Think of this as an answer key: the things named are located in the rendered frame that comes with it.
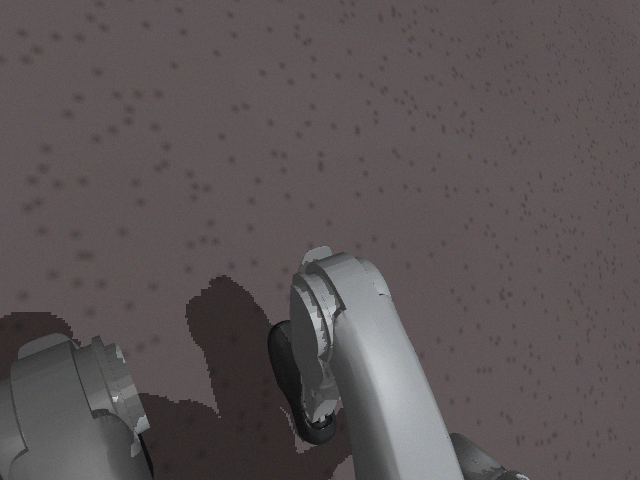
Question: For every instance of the right robot foot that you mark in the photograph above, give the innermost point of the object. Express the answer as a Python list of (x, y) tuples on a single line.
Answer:
[(287, 376)]

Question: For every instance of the left robot foot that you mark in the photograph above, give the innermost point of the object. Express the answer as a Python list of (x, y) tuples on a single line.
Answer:
[(149, 462)]

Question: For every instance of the right robot hand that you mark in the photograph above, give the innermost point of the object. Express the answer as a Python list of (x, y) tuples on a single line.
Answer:
[(475, 463)]

